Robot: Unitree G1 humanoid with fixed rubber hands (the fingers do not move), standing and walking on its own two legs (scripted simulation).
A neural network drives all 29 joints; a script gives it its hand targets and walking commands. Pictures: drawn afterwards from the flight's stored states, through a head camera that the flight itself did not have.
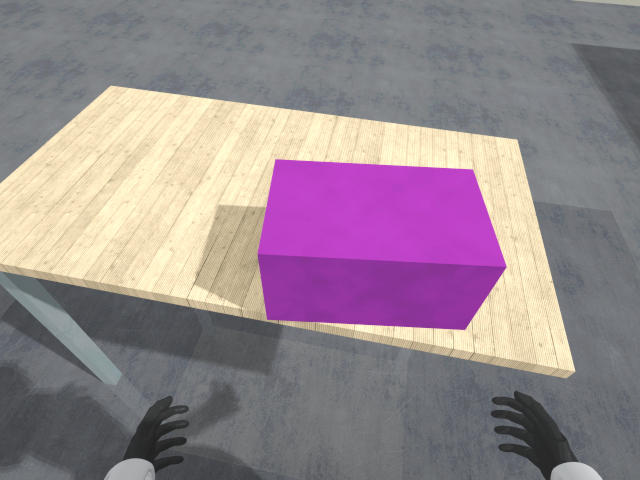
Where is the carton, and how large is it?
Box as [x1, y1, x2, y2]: [258, 159, 506, 329]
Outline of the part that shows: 275,159 258,249 258,260 267,319 464,329 506,266 472,169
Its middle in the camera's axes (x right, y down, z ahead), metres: +0.08 +0.00 +0.62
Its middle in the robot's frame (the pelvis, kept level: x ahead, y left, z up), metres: +0.46 -0.05 +0.00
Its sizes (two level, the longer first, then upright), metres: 0.319 0.197 0.168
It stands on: a table, 0.70 m high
